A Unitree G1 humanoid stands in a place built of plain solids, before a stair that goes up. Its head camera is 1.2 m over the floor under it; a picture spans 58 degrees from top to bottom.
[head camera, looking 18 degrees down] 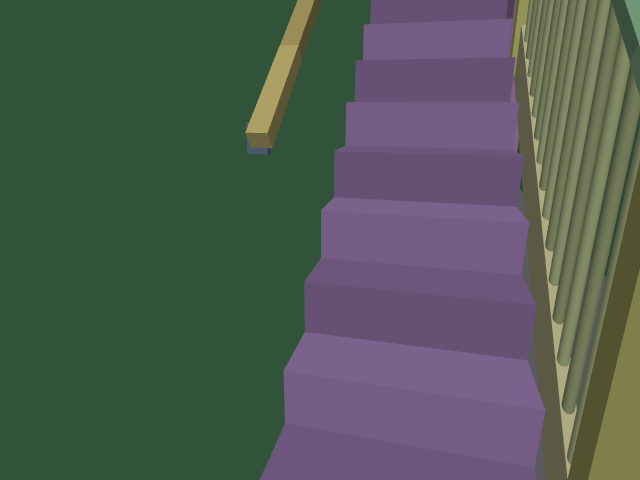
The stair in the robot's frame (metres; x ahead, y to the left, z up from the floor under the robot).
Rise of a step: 0.20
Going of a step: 0.24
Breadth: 0.75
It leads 14 degrees to the right of straight ahead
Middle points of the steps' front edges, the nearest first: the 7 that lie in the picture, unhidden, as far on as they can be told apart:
1.07 -0.25 0.40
1.30 -0.31 0.59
1.54 -0.37 0.79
1.78 -0.43 0.99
2.02 -0.48 1.19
2.25 -0.54 1.39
2.49 -0.60 1.58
